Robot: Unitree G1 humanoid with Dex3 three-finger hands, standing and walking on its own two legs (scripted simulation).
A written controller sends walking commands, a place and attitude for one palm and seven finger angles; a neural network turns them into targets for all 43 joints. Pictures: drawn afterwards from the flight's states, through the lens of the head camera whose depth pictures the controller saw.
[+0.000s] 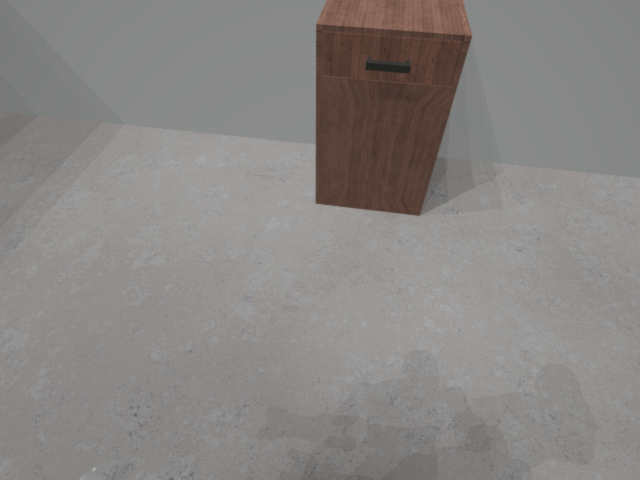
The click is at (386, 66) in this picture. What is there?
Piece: drawer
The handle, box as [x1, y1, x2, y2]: [365, 57, 410, 73]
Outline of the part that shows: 366,60 365,69 408,73 409,72 410,63 408,62 408,60 406,60 405,63 371,60 370,57 368,57 368,59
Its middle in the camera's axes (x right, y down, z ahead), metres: +0.21 -0.56 +1.24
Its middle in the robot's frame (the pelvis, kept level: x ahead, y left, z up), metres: +1.31 -0.15 -0.08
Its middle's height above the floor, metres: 0.69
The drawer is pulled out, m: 0.00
